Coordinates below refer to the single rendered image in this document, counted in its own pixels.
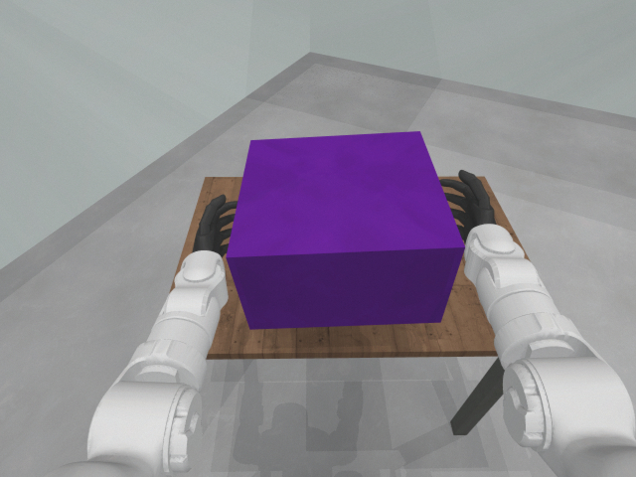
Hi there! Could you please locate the left robot upper arm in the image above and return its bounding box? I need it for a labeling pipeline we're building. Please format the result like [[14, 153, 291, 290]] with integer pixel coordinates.
[[44, 381, 203, 477]]

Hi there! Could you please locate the robot right hand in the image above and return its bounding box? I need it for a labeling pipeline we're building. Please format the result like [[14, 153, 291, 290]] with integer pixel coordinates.
[[439, 170, 497, 243]]

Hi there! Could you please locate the carton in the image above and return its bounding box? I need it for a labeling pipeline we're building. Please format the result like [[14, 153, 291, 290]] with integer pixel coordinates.
[[226, 131, 465, 330]]

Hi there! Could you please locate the table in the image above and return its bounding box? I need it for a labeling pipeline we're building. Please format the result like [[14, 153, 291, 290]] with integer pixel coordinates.
[[169, 176, 530, 435]]

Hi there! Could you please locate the right robot forearm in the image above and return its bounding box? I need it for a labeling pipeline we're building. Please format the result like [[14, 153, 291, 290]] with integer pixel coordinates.
[[464, 224, 636, 436]]

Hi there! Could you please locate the left robot forearm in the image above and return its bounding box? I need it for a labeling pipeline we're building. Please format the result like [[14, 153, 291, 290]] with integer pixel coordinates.
[[87, 250, 229, 459]]

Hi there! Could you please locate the right robot upper arm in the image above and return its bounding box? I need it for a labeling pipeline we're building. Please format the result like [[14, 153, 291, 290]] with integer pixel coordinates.
[[503, 357, 636, 477]]

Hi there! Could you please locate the robot left hand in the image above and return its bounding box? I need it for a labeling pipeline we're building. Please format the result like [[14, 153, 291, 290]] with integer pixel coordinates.
[[192, 195, 238, 257]]

